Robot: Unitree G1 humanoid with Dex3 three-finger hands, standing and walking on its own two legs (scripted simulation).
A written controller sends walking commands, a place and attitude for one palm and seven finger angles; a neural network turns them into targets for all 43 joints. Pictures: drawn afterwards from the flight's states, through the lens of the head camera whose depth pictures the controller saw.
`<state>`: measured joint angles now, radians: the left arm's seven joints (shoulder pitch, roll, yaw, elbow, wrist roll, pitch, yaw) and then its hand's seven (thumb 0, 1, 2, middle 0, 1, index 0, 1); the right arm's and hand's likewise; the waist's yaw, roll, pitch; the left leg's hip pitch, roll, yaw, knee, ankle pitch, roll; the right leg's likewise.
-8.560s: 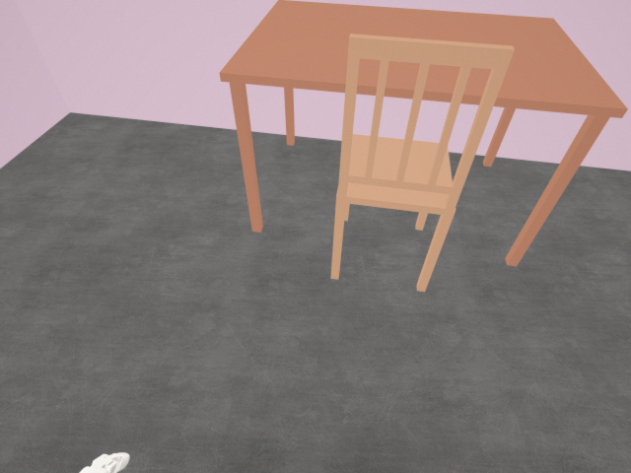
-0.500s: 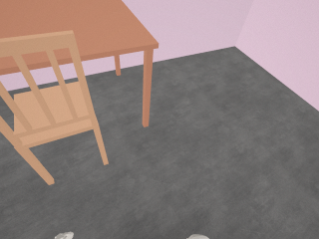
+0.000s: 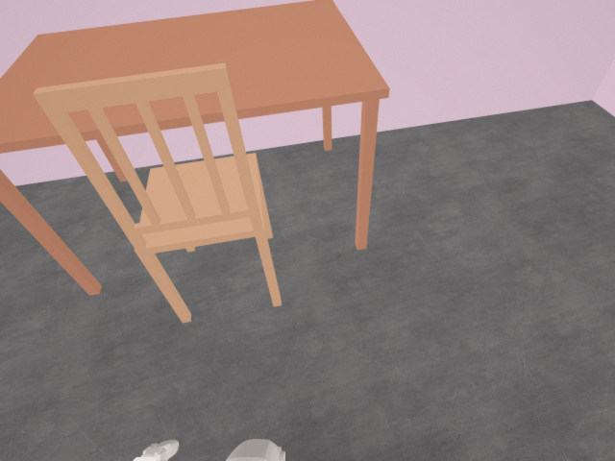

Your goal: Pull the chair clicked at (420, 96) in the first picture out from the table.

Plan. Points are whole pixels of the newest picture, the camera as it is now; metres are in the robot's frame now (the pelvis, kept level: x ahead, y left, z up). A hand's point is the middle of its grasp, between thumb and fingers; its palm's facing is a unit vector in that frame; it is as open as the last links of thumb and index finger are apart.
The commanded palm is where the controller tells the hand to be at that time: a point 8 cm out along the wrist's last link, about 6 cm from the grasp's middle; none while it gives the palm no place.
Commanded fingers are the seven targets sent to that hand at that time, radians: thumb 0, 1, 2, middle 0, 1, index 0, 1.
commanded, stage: turn to face it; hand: left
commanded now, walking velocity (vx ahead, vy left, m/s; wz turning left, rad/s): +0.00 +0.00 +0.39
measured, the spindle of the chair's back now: (169, 166) +0.77 +0.34 -0.07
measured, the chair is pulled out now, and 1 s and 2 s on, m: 0.00 0.00 0.00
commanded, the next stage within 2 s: take the last steps up to it in 0.22 s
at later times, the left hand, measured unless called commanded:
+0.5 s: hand out of the picture -0.03 +0.28 -0.18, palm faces +0.24 -0.94 -0.23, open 7.4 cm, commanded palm none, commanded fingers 0.00 0.90 0.90 -0.20 -0.30 -0.20 -0.30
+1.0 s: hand out of the picture +0.11 +0.21 -0.16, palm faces +0.27 -0.93 -0.24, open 7.2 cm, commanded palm none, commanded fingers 0.00 0.90 0.90 -0.20 -0.30 -0.20 -0.30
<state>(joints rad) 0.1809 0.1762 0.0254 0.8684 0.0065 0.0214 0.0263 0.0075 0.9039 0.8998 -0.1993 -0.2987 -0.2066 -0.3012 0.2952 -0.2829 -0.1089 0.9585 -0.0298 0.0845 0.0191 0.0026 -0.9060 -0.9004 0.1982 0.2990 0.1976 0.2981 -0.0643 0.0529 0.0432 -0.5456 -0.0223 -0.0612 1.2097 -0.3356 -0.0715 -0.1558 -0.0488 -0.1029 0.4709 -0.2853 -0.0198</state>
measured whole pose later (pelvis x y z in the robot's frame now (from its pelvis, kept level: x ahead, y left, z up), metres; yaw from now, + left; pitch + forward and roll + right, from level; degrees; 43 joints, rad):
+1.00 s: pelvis +0.12 +0.02 +0.00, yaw +13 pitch -2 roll +1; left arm 0.31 0.14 0.04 1.04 0.01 -0.06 0.01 0.00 0.93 0.90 -0.20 -0.30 -0.21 -0.30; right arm 0.38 -0.20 -0.06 1.11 -0.03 0.01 0.00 0.01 -0.91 -0.90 0.20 0.30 0.20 0.30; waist -0.03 0.05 0.01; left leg -0.47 0.07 0.03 1.12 -0.28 0.01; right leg -0.14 -0.01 -0.15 0.42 -0.25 -0.06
